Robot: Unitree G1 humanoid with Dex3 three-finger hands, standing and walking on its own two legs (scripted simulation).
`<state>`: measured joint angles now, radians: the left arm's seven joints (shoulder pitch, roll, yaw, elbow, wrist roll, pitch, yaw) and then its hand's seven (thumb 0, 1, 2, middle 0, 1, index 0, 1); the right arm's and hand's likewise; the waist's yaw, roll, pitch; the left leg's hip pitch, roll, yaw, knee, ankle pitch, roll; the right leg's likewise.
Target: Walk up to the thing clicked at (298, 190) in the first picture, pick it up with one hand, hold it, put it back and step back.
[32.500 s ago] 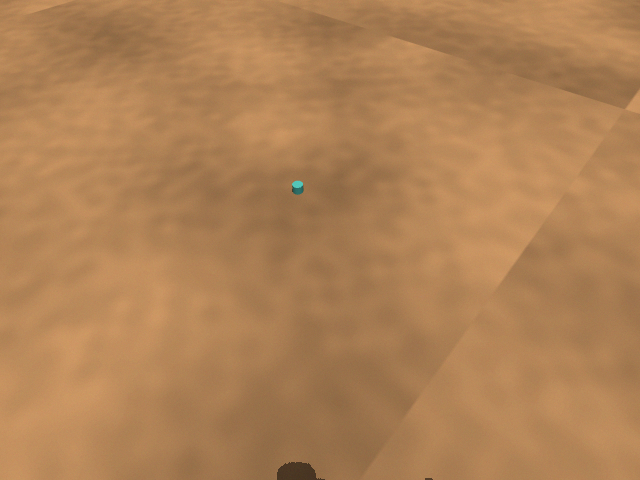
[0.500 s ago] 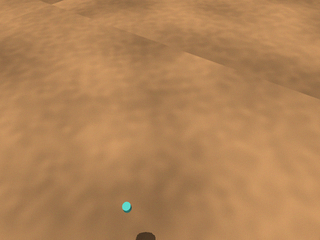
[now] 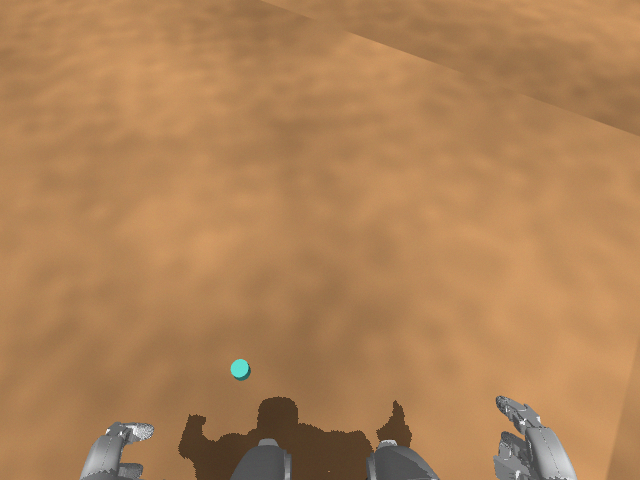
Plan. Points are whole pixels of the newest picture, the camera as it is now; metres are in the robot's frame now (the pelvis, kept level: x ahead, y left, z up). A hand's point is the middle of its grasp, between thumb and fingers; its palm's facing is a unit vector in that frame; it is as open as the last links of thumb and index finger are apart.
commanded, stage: rise first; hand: left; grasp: from above
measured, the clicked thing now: (240, 369) +0.42 +0.23 -0.70
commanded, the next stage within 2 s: none
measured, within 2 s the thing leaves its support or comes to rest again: neither
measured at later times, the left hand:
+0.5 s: hand out of the picture +0.14 +0.25 -0.20, palm faces -0.20 -0.83 -0.51, open 13.8 cm
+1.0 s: hand (179, 427) +0.23 +0.29 -0.38, palm faces -0.43 -0.41 -0.80, open 13.9 cm
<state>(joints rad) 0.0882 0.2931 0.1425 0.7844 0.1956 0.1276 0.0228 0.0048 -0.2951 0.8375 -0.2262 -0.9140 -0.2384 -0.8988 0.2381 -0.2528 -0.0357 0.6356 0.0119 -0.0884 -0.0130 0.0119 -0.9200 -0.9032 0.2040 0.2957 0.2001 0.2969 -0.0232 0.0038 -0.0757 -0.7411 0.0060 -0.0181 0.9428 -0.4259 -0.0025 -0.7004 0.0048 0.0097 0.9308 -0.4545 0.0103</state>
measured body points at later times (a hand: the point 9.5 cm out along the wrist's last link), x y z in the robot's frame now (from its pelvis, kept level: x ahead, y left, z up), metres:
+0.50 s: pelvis +0.00 +0.00 -0.07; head +0.11 +0.02 +0.36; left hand +0.15 +0.30 -0.17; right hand +0.19 -0.24 -0.16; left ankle +0.02 +0.12 -0.68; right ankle +0.00 -0.13 -0.68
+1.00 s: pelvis -0.06 +0.00 -0.24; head +0.12 +0.01 +0.17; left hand +0.25 +0.31 -0.34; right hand +0.13 -0.28 -0.36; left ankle +0.02 +0.12 -0.68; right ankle +0.00 -0.13 -0.68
